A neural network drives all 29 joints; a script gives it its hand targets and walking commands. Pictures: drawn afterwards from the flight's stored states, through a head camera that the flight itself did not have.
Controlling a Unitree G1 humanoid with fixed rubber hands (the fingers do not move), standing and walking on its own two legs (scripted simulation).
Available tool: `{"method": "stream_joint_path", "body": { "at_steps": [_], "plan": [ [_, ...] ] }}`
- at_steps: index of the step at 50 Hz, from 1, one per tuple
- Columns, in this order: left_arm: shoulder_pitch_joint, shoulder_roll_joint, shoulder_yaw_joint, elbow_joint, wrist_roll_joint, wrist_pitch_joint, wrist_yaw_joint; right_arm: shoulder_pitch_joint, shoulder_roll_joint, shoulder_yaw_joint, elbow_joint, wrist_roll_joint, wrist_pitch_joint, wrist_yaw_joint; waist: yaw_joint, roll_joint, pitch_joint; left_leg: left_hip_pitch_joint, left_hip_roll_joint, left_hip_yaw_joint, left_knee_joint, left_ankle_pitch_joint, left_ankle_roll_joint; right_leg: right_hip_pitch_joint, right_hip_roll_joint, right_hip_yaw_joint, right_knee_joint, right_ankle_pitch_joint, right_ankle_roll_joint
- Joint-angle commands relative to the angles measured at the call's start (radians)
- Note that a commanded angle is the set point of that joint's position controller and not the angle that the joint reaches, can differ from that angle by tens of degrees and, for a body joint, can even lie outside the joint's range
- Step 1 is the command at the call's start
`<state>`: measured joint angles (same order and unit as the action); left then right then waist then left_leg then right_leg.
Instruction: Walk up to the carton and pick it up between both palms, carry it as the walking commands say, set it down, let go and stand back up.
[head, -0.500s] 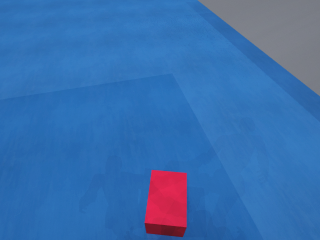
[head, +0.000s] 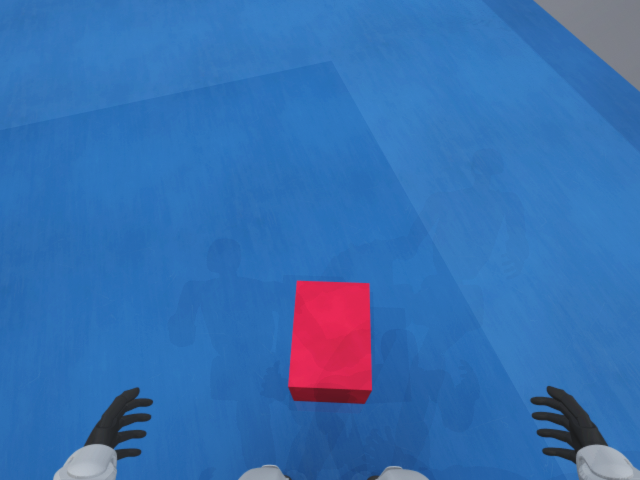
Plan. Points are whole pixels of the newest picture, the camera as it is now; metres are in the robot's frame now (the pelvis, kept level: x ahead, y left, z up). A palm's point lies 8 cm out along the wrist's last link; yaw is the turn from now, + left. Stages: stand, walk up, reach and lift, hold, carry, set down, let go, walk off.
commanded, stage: reach and lift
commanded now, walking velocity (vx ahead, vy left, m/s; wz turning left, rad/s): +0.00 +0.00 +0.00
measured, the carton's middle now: (331, 342) +0.47 +0.00 -0.66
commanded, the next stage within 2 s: none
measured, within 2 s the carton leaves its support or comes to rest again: neither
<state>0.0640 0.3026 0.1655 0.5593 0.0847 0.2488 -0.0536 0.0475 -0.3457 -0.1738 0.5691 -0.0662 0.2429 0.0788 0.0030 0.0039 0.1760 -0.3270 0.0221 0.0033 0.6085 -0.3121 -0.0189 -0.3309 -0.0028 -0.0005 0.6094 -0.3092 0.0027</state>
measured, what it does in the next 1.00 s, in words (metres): lowers itself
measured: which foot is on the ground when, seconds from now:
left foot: down 0.00-1.00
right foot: down 0.00-1.00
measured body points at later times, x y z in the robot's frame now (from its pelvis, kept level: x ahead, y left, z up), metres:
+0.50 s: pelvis -0.04 +0.00 -0.05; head +0.13 +0.00 +0.37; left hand +0.28 +0.25 -0.15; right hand +0.29 -0.26 -0.15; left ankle +0.00 +0.13 -0.73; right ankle +0.00 -0.12 -0.73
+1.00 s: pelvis -0.06 +0.00 -0.08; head +0.22 +0.00 +0.27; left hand +0.42 +0.19 -0.20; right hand +0.42 -0.23 -0.19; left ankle +0.00 +0.13 -0.73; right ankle +0.00 -0.12 -0.73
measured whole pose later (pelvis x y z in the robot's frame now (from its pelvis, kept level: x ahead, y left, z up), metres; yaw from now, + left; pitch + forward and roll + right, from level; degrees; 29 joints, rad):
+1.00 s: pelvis -0.06 +0.00 -0.08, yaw +1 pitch +37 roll +0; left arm -0.97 0.21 0.27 0.84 0.03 0.18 0.07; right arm -0.98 -0.30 -0.28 0.90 -0.01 0.16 0.01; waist -0.02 0.01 0.03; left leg -1.33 0.00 -0.02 0.99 -0.30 -0.02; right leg -1.34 0.00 0.01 1.00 -0.30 0.01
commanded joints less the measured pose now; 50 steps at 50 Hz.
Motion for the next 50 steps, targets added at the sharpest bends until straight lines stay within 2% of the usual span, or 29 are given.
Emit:
{"method": "stream_joint_path", "body": {
  "at_steps": [1, 7, 11, 19, 25, 32, 39, 44, 50],
  "plan": [
    [-0.046, 0.111, 0.032, -0.128, -0.012, -0.018, 0.013, -0.096, -0.144, -0.04, -0.116, 0.003, -0.017, 0.002, 0.008, -0.024, -0.322, -0.01, -0.044, 0.011, 0.025, 0.301, -0.028, 0.067, 0.059, -0.022, 0.028, 0.3, 0.019],
    [-0.102, 0.116, 0.036, -0.123, -0.016, -0.021, 0.03, -0.153, -0.121, -0.027, -0.065, 0.018, -0.015, -0.022, -0.007, -0.002, -0.448, -0.105, -0.053, 0.016, 0.123, 0.37, -0.039, 0.006, 0.045, -0.008, 0.119, 0.43, 0.023],
    [-0.188, 0.113, 0.022, -0.095, -0.03, -0.021, 0.036, -0.227, -0.102, -0.009, -0.035, 0.032, -0.015, -0.042, -0.019, 0.011, -0.482, -0.196, -0.059, 0.017, 0.167, 0.342, -0.038, -0.064, 0.033, 0.002, 0.159, 0.439, 0.021],
    [-0.442, 0.088, 0.016, -0.026, -0.083, -0.003, 0.05, -0.454, -0.098, -0.005, 0.007, 0.068, -0.005, -0.051, -0.03, -0.002, -0.542, -0.303, -0.063, 0.005, 0.206, 0.215, -0.019, -0.256, 0.03, -0.011, 0.198, 0.247, 0.021],
    [-0.666, 0.095, 0.027, 0.017, -0.094, 0.012, 0.065, -0.668, -0.107, -0.02, 0.021, 0.075, 0.007, -0.054, -0.017, -0.014, -0.643, -0.386, -0.064, 0.008, 0.221, 0.095, -0.011, -0.337, 0.031, -0.026, 0.22, 0.114, 0.028],
    [-0.897, 0.083, 0.034, 0.088, -0.099, 0.025, 0.082, -0.887, -0.116, -0.044, 0.093, 0.081, 0.017, -0.061, -0.013, -0.017, -0.771, -0.457, -0.067, 0.016, 0.242, 0.038, -0.016, -0.414, 0.033, -0.03, 0.247, 0.063, 0.03],
    [-1.08, 0.051, 0.052, 0.144, -0.095, -0.016, 0.101, -1.069, -0.114, -0.084, 0.184, 0.078, -0.029, -0.063, -0.023, -0.003, -0.898, -0.494, -0.072, 0.017, 0.28, 0.093, -0.027, -0.495, 0.043, -0.029, 0.284, 0.121, 0.024],
    [-1.168, 0.027, 0.086, 0.166, -0.073, -0.063, 0.12, -1.156, -0.102, -0.107, 0.228, 0.066, -0.079, -0.065, -0.029, 0.0, -0.999, -0.515, -0.078, 0.013, 0.315, 0.202, -0.035, -0.52, 0.053, -0.023, 0.313, 0.231, 0.027],
    [-1.271, 0.013, 0.13, 0.183, -0.037, -0.109, 0.127, -1.265, -0.072, -0.131, 0.227, 0.042, -0.123, -0.069, -0.028, -0.001, -1.092, -0.553, -0.091, 0.01, 0.351, 0.317, -0.03, -0.529, 0.06, -0.012, 0.346, 0.356, 0.036]
  ]
}}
